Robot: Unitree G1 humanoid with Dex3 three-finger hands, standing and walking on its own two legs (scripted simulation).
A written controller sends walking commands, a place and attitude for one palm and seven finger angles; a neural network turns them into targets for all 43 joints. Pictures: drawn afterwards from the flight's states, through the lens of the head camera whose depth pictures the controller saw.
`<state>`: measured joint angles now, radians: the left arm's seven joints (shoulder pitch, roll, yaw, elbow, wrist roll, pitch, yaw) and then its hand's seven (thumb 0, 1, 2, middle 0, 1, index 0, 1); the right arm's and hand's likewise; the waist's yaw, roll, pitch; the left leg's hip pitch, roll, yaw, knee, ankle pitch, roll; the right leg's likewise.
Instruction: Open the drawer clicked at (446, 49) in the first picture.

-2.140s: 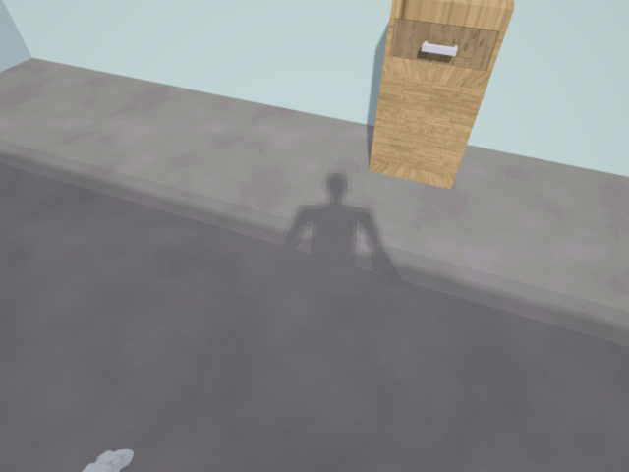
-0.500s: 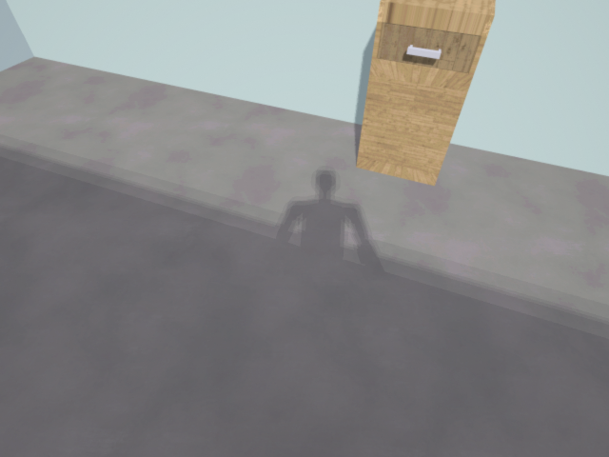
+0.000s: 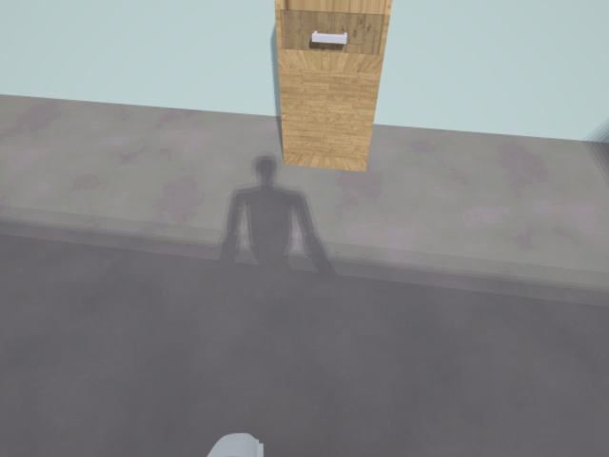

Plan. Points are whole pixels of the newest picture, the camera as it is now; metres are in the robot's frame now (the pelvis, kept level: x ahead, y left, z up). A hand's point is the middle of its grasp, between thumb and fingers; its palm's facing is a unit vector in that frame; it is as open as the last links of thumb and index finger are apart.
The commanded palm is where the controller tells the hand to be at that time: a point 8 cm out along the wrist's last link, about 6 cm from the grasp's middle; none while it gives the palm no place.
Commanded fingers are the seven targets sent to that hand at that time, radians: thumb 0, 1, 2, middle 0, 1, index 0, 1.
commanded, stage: walk to a spot facing it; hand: left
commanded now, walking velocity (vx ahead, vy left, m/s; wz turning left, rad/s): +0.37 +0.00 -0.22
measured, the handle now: (329, 36) +1.54 +0.02 -0.10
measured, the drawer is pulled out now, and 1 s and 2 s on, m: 0.00 0.00 0.00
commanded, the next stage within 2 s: turn to face it in 1.36 s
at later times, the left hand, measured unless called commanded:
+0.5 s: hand (167, 381) +0.26 +0.27 -0.18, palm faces -0.09 -0.98 -0.16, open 7.4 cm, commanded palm none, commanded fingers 0.00 0.90 0.90 -0.20 -0.30 -0.20 -0.30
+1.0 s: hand (276, 240) +0.59 +0.11 -0.18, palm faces -0.33 -0.93 -0.15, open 7.4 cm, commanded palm none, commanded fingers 0.00 0.90 0.90 -0.20 -0.30 -0.20 -0.30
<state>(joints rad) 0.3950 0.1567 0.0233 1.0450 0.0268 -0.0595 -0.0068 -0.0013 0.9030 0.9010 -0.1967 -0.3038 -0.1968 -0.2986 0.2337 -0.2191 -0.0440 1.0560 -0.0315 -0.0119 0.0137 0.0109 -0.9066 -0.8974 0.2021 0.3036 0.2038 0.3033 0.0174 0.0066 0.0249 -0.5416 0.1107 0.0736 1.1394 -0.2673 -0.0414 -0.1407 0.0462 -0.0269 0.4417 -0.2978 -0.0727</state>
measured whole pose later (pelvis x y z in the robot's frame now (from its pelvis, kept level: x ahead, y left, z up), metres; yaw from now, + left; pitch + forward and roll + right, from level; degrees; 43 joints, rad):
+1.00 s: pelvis +0.44 -0.01 -0.02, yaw -18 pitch -1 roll +0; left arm 0.12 0.14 0.05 1.00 0.02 -0.06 -0.02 0.00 0.91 0.90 -0.19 -0.30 -0.20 -0.30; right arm 0.50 -0.07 -0.02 1.19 -0.01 -0.04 -0.01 0.01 -0.90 -0.90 0.21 0.30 0.21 0.30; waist -0.04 0.00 0.09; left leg -0.17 0.12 0.17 1.12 -0.46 -0.01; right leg -0.37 0.01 -0.18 0.66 -0.27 -0.11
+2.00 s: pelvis +0.74 -0.08 -0.01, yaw -11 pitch -1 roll +1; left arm 0.15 0.14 0.03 0.99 0.03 -0.01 0.03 0.00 0.91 0.90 -0.19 -0.30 -0.19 -0.30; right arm 0.30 -0.15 -0.05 1.07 -0.02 0.03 -0.01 0.00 -0.91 -0.90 0.20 0.30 0.20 0.30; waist -0.04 0.05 0.03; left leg -0.31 0.00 0.06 0.69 -0.41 0.00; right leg -0.26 -0.05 -0.11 0.56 -0.28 -0.02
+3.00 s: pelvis +0.92 -0.11 +0.00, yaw -5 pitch -1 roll -1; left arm 0.22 0.16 0.05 1.05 0.03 -0.06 0.02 -0.01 0.94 0.90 -0.20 -0.30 -0.20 -0.30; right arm 0.30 -0.17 -0.06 1.09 -0.03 -0.01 0.00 0.01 -0.91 -0.90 0.20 0.30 0.20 0.30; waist -0.03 0.03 0.04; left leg -0.46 0.11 0.07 1.06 -0.33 0.00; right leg -0.22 -0.01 -0.18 0.46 -0.22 -0.05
